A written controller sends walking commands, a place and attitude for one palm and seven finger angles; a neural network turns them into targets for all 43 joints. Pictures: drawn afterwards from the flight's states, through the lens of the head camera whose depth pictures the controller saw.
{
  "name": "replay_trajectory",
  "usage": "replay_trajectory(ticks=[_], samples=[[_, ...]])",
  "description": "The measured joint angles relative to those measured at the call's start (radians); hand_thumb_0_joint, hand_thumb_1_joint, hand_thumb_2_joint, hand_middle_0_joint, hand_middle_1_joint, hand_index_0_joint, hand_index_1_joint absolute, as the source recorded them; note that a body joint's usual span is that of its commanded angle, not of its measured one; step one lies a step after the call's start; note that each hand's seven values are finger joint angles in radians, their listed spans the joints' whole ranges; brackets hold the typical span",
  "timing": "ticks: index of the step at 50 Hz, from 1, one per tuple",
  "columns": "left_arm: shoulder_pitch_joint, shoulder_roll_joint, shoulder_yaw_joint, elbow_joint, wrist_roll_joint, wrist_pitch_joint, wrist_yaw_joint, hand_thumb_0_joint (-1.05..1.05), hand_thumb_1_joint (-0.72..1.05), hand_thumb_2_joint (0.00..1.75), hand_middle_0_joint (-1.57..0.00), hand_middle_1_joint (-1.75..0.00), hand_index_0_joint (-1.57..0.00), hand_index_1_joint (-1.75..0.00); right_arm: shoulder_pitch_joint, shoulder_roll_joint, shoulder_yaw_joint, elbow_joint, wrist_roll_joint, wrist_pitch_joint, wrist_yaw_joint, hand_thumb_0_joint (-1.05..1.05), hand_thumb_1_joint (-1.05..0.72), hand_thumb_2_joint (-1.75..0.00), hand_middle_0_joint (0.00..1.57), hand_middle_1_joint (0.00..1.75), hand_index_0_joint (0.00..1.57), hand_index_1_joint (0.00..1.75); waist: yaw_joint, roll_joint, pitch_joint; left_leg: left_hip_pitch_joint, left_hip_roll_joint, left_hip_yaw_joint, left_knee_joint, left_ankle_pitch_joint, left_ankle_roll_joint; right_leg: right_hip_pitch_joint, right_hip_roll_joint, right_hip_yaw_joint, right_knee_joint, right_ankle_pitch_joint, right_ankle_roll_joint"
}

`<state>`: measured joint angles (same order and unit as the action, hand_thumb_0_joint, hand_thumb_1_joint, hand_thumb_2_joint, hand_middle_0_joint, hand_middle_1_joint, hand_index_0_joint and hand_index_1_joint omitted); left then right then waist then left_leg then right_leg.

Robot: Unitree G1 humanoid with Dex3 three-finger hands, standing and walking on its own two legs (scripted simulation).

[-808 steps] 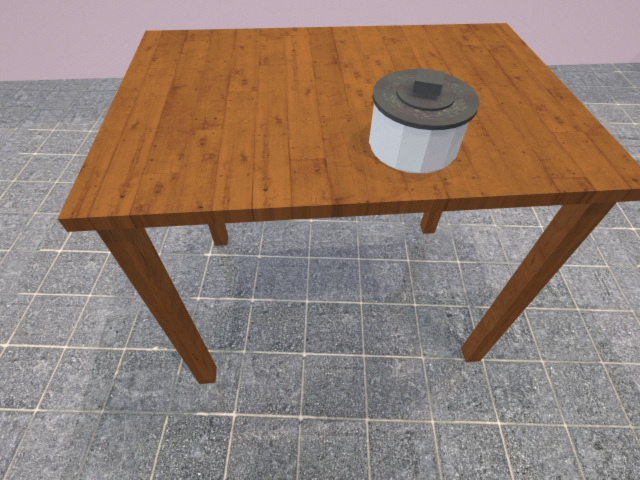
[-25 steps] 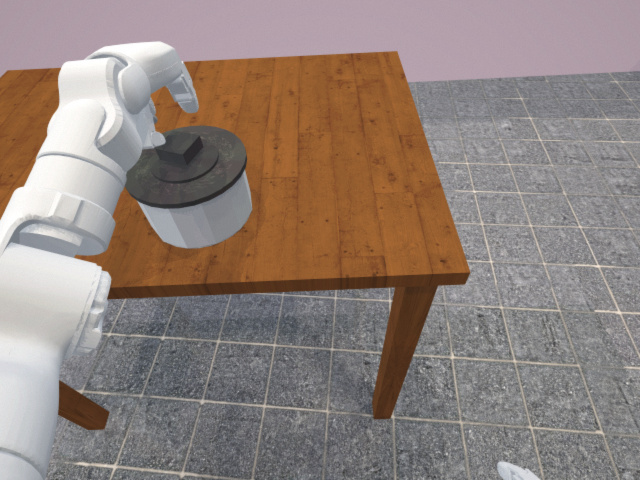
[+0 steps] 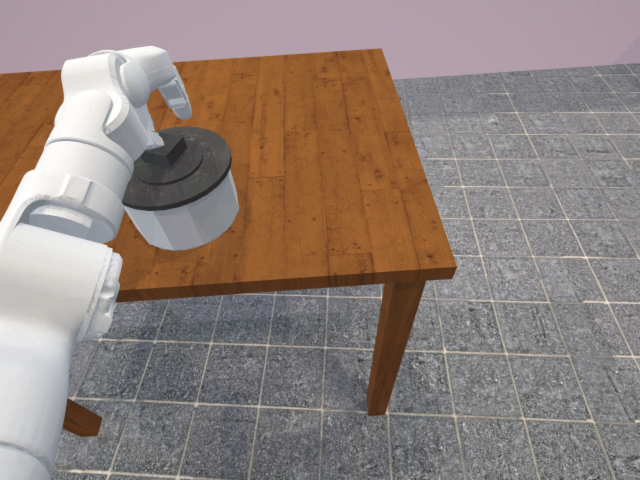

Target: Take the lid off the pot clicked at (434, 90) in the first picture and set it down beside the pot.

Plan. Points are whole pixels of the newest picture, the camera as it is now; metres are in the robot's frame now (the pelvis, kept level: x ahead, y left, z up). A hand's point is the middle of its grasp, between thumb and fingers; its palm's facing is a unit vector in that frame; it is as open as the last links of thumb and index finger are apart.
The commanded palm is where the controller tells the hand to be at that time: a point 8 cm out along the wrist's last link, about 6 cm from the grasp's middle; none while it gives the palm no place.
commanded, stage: lower the open fingers around the knob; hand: left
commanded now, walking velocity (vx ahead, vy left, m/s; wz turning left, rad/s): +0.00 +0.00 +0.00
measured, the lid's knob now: (163, 149) +0.52 +0.18 +0.16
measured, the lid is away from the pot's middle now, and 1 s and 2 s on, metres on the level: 0.00 0.00 0.00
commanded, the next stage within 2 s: close the fingers and squeeze the knob in 0.66 s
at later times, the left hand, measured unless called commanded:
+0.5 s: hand (143, 150) +0.48 +0.19 +0.18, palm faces -0.35 -0.10 -0.93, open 10.2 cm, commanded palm +0.47 +0.20 +0.24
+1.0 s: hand (149, 152) +0.48 +0.19 +0.18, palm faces -0.38 -0.09 -0.92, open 9.9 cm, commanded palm +0.47 +0.19 +0.24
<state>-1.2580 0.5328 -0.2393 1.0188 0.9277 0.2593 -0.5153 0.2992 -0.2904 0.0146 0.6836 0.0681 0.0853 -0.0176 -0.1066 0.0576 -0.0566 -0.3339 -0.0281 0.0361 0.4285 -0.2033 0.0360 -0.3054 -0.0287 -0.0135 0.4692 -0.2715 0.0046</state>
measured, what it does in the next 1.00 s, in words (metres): stands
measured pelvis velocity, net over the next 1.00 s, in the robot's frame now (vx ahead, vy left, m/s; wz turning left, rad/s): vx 0.00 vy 0.01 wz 0.00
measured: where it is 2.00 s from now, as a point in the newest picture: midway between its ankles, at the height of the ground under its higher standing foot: outside the picture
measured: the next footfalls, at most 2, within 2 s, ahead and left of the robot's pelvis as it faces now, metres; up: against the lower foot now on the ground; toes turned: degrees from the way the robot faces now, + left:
none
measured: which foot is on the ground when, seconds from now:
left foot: down 0.00-1.00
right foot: down 0.00-1.00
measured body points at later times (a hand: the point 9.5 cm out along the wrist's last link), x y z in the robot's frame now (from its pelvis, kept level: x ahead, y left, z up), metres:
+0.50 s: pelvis +0.00 +0.01 +0.00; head +0.04 -0.01 +0.45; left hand +0.49 +0.19 +0.23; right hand +0.09 -0.26 -0.12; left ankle +0.00 +0.10 -0.74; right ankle -0.03 -0.12 -0.74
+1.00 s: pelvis +0.00 +0.01 +0.00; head +0.03 -0.01 +0.45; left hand +0.49 +0.19 +0.23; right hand +0.05 -0.26 -0.13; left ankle +0.00 +0.10 -0.74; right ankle -0.03 -0.12 -0.74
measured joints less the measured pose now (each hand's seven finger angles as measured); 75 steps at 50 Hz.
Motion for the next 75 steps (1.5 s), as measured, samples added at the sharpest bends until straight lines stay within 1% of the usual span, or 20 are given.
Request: replay_trajectory(ticks=[6, 9, 11, 13, 17, 19, 24, 27, 33, 39, 41, 48, 51, 55, 60, 63, 75], samples=[[0.031, 0.025, 0.019, 0.001, -0.002, -0.013, -0.013, 0.0, -0.33, 1.59, -0.87, -0.09, -0.88, -0.08, 0.014, -0.007, -0.005, 0.001, 0.0, -0.001, -0.006, 0.01, -0.91, -0.9, 0.2, 0.3, 0.2, 0.3, -0.011, -0.01, 0.005, 0.004, 0.006, 0.004, 0.007, -0.009, -0.001, 0.006, 0.006, 0.004, -0.003, -0.002, -0.001], [0.048, 0.03, 0.005, -0.019, -0.004, -0.019, -0.012, 0.0, -0.33, 1.59, -0.87, -0.09, -0.88, -0.08, 0.02, -0.009, -0.013, -0.004, 0.001, -0.006, -0.006, 0.01, -0.91, -0.9, 0.2, 0.3, 0.2, 0.3, -0.01, -0.013, 0.004, 0.001, 0.006, 0.001, 0.01, -0.012, -0.001, 0.008, 0.007, 0.002, -0.006, -0.002, -0.001], [0.059, 0.03, 0.016, -0.028, -0.004, -0.026, -0.012, 0.0, -0.33, 1.59, -0.87, -0.09, -0.88, -0.08, 0.017, -0.01, -0.014, -0.004, 0.0, -0.006, -0.005, 0.01, -0.91, -0.9, 0.2, 0.3, 0.2, 0.3, -0.008, -0.016, 0.005, 0.0, 0.006, 0.001, 0.013, -0.014, 0.0, 0.008, 0.006, 0.002, -0.006, -0.003, 0.0], [0.069, 0.033, 0.009, -0.035, -0.009, -0.027, -0.013, 0.0, -0.33, 1.59, -0.87, -0.09, -0.88, -0.08, 0.012, -0.01, -0.016, -0.007, 0.001, -0.006, -0.005, 0.01, -0.91, -0.9, 0.2, 0.3, 0.2, 0.3, -0.007, -0.019, 0.004, -0.001, 0.006, 0.0, 0.016, -0.016, 0.001, 0.008, 0.006, 0.001, -0.007, -0.003, 0.001], [0.091, 0.028, 0.015, -0.062, -0.013, -0.035, -0.006, 0.0, -0.33, 1.59, -0.87, -0.09, -0.87, -0.08, -0.002, -0.007, -0.017, -0.012, 0.0, -0.007, -0.001, 0.01, -0.91, -0.9, 0.2, 0.29, 0.2, 0.3, -0.001, -0.021, 0.002, -0.006, 0.003, -0.002, 0.021, -0.018, 0.003, 0.007, 0.003, -0.002, -0.006, -0.004, 0.003], [0.091, 0.024, 0.007, -0.063, -0.019, -0.033, -0.001, 0.0, -0.33, 1.59, -0.87, -0.09, -0.86, -0.08, -0.01, -0.004, -0.016, -0.015, 0.002, -0.004, 0.001, 0.01, -0.91, -0.9, 0.2, 0.29, 0.2, 0.3, 0.001, -0.022, 0.0, -0.011, 0.001, -0.004, 0.025, -0.019, 0.004, 0.004, 0.002, -0.003, -0.005, -0.005, 0.005], [0.076, 0.001, -0.009, -0.037, -0.015, -0.032, 0.017, 0.0, -0.33, 1.59, -0.87, -0.09, -0.84, -0.07, -0.03, 0.006, -0.008, -0.021, 0.003, 0.006, 0.006, 0.01, -0.91, -0.9, 0.2, 0.3, 0.2, 0.3, 0.006, -0.024, -0.007, -0.027, -0.003, -0.006, 0.034, -0.021, 0.007, -0.011, -0.003, -0.005, 0.006, -0.008, 0.007], [0.076, 0.0, 0.002, -0.031, -0.007, -0.039, 0.02, 0.0, -0.33, 1.59, -0.87, -0.09, -0.83, -0.07, -0.038, 0.013, -0.002, -0.023, 0.002, 0.009, 0.005, 0.01, -0.91, -0.9, 0.2, 0.3, 0.2, 0.3, 0.005, -0.023, -0.007, -0.032, -0.004, -0.003, 0.038, -0.022, 0.009, -0.017, -0.004, -0.003, 0.009, -0.008, 0.009], [0.061, -0.007, -0.019, -0.005, -0.009, -0.033, 0.024, 0.0, -0.33, 1.59, -0.87, -0.09, -0.84, -0.07, -0.025, 0.021, -0.002, -0.02, 0.001, 0.013, 0.006, 0.01, -0.91, -0.9, 0.2, 0.3, 0.2, 0.3, 0.005, -0.018, -0.015, -0.041, -0.006, -0.003, 0.04, -0.022, 0.011, -0.025, -0.006, -0.002, 0.012, -0.009, 0.011], [0.065, -0.011, -0.021, -0.008, -0.009, -0.031, 0.022, 0.0, -0.33, 1.59, -0.87, -0.09, -0.85, -0.07, -0.002, 0.018, -0.006, -0.008, -0.004, 0.015, 0.006, 0.01, -0.9, -0.9, 0.2, 0.3, 0.2, 0.3, 0.004, -0.011, -0.017, -0.04, -0.008, -0.002, 0.037, -0.02, 0.012, -0.026, -0.008, -0.001, 0.012, -0.008, 0.013], [0.06, -0.011, -0.018, 0.004, -0.01, -0.032, 0.021, 0.0, -0.31, 1.54, -0.83, -0.14, -0.82, -0.13, 0.003, 0.016, -0.004, -0.001, -0.003, 0.016, 0.005, 0.01, -0.9, -0.9, 0.2, 0.3, 0.2, 0.3, 0.003, -0.011, -0.015, -0.039, -0.008, -0.001, 0.037, -0.02, 0.012, -0.025, -0.008, 0.0, 0.012, -0.008, 0.013], [0.052, -0.005, -0.022, 0.021, -0.014, -0.033, 0.017, 0.0, -0.16, 1.23, -0.63, -0.5, -0.65, -0.5, 0.018, 0.009, -0.009, 0.008, -0.004, 0.011, -0.001, 0.01, -0.91, -0.9, 0.2, 0.3, 0.2, 0.3, -0.005, -0.016, -0.009, -0.037, -0.005, -0.002, 0.035, -0.017, 0.01, -0.024, -0.005, 0.0, 0.011, -0.005, 0.01], [0.06, -0.004, -0.009, 0.012, -0.013, -0.042, 0.015, 0.0, -0.11, 1.14, -0.58, -0.62, -0.6, -0.62, 0.021, 0.004, -0.012, 0.008, -0.005, 0.007, -0.002, 0.01, -0.91, -0.9, 0.2, 0.3, 0.2, 0.3, -0.007, -0.017, -0.009, -0.035, -0.004, -0.001, 0.033, -0.016, 0.009, -0.023, -0.003, 0.001, 0.01, -0.004, 0.009], [0.067, -0.008, -0.007, 0.005, -0.012, -0.046, 0.016, 0.0, -0.05, 1.08, -0.56, -0.74, -0.58, -0.74, 0.02, 0.001, -0.016, 0.007, -0.005, 0.003, -0.004, 0.01, -0.91, -0.9, 0.2, 0.3, 0.2, 0.3, -0.008, -0.018, -0.009, -0.032, -0.002, -0.001, 0.032, -0.016, 0.007, -0.021, -0.002, 0.001, 0.01, -0.004, 0.007], [0.073, -0.013, 0.003, 0.005, -0.011, -0.048, 0.019, 0.0, 0.01, 1.03, -0.56, -0.84, -0.57, -0.84, 0.012, 0.0, -0.014, 0.003, -0.004, -0.001, -0.005, 0.01, -0.91, -0.9, 0.2, 0.3, 0.2, 0.3, -0.007, -0.015, -0.008, -0.026, 0.0, 0.0, 0.031, -0.016, 0.005, -0.017, 0.0, 0.002, 0.01, -0.004, 0.005], [0.071, -0.012, -0.004, 0.009, -0.011, -0.041, 0.021, 0.0, 0.04, 1.01, -0.56, -0.88, -0.57, -0.88, 0.004, 0.003, -0.011, 0.0, -0.003, -0.003, -0.006, 0.01, -0.91, -0.9, 0.2, 0.3, 0.2, 0.3, -0.006, -0.015, -0.005, -0.024, 0.001, 0.0, 0.03, -0.016, 0.004, -0.016, 0.001, 0.002, 0.011, -0.005, 0.004], [0.079, 0.008, 0.026, 0.007, -0.009, -0.048, 0.017, 0.0, 0.17, 0.93, -0.62, -0.98, -0.59, -0.96, -0.014, 0.008, -0.002, -0.011, -0.001, 0.003, -0.011, 0.01, -0.91, -0.9, 0.2, 0.3, 0.2, 0.3, -0.008, -0.018, -0.009, -0.026, 0.008, 0.0, 0.035, -0.023, 0.0, -0.016, 0.009, 0.003, 0.011, -0.008, 0.0]])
